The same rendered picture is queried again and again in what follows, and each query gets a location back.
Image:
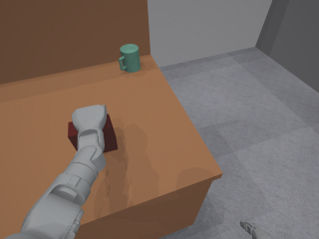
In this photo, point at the left robot upper arm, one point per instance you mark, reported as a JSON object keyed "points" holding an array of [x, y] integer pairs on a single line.
{"points": [[55, 218]]}

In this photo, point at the left robot hand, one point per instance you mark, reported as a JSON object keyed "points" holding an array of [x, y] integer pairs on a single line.
{"points": [[95, 115]]}

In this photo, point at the sponge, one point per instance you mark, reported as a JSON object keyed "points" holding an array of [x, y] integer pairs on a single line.
{"points": [[110, 139]]}

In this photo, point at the right robot hand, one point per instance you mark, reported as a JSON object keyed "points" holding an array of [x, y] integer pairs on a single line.
{"points": [[254, 230]]}

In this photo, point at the robot left forearm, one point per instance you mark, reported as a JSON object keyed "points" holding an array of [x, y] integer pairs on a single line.
{"points": [[75, 183]]}

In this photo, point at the table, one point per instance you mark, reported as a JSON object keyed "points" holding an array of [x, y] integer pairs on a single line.
{"points": [[57, 56]]}

